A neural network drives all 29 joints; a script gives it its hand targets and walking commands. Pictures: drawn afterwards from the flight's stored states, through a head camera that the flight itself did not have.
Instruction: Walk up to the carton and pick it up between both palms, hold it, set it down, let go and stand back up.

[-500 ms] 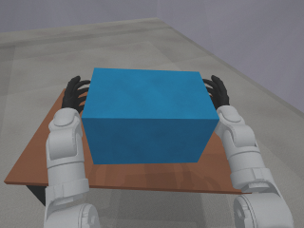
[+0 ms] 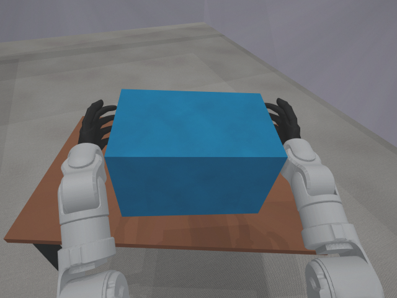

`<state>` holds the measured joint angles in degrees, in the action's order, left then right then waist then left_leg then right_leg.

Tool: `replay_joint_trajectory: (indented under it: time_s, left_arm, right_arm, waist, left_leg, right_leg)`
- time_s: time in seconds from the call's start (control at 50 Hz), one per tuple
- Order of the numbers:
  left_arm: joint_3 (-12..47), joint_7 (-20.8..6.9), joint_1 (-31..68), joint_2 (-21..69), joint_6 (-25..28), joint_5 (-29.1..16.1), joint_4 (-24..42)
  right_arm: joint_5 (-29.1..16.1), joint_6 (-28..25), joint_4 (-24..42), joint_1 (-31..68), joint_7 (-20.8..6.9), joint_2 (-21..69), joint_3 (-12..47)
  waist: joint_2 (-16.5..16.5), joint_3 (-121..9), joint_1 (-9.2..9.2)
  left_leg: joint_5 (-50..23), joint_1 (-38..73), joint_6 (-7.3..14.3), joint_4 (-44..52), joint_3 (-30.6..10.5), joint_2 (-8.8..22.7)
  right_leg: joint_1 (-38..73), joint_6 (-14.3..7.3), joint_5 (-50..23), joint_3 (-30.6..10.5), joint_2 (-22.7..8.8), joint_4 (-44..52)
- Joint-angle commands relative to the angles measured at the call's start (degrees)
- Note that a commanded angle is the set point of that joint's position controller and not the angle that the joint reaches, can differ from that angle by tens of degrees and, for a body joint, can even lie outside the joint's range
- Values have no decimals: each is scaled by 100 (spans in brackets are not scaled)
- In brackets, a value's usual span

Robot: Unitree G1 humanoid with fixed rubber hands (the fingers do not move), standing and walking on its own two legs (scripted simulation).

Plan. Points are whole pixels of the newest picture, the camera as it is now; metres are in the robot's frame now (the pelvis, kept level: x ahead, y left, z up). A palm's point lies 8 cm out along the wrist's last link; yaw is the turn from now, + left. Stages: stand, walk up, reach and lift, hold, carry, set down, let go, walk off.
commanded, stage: hold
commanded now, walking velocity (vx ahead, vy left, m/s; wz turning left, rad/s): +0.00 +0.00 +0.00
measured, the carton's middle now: (192, 153) +0.36 +0.00 +0.14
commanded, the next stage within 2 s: none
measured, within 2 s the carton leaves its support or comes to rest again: neither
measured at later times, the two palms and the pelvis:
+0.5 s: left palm (91, 143) +0.35 +0.18 +0.19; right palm (287, 138) +0.35 -0.19 +0.18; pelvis -0.01 +0.00 +0.00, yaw +0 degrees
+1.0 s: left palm (92, 142) +0.35 +0.18 +0.18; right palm (287, 137) +0.35 -0.19 +0.18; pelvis +0.00 +0.00 +0.00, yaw +0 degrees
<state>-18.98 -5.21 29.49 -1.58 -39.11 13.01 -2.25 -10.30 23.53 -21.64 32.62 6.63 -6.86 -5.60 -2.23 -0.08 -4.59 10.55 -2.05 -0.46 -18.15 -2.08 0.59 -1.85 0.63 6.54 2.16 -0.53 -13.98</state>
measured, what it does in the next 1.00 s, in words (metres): stands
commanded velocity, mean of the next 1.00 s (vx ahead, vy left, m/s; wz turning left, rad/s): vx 0.00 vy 0.00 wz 0.00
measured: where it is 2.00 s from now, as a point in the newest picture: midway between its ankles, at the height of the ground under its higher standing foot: outside the picture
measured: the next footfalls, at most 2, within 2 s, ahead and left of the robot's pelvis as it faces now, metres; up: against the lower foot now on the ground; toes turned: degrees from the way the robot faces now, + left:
none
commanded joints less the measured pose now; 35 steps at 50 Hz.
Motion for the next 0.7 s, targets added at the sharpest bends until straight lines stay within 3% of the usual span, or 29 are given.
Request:
replay_joint_trajectory:
  time_s: [0.0, 0.16, 0.2, 0.32, 0.68]
  left_arm:
    - [2800, -705, 3210, 2454, 196, -860, 596]
    - [2759, -723, 3177, 2432, 207, -838, 555]
    - [3040, -662, 3332, 2518, 333, -1020, 752]
    - [2676, -756, 3202, 2427, 258, -764, 307]
    - [2753, -688, 3499, 2592, 461, -841, 42]
  right_arm:
    - [-539, -360, 1673, 3848, -722, 2793, 2297]
    - [-548, -347, 1653, 3822, -699, 2812, 2326]
    - [-648, -457, 1861, 3954, -715, 2791, 2437]
    - [-438, -434, 1266, 3844, -748, 2745, 2224]
    - [-375, -652, 1167, 4188, -759, 2913, 2190]
  waist:
    - [353, -2036, -37]
    - [316, -2085, -37]
    - [402, -2389, -20]
    - [245, -1770, 31]
    - [267, -2071, 15]
  left_leg:
    - [-1408, -41, -231, 190, 354, -363]
    - [-1429, -47, -211, 184, 357, -373]
    - [-1932, 191, -328, 42, 292, -399]
    - [-1153, -134, -183, 336, 353, -352]
    - [-1231, -8, -160, 253, 345, -374]
  right_leg:
    - [968, -18, -982, 168, 362, -87]
    - [1042, -5, -1099, 156, 357, -103]
    - [1002, 30, -1395, 175, 404, -161]
    - [886, 32, -691, 134, 315, 6]
    - [850, 41, -689, 160, 335, -25]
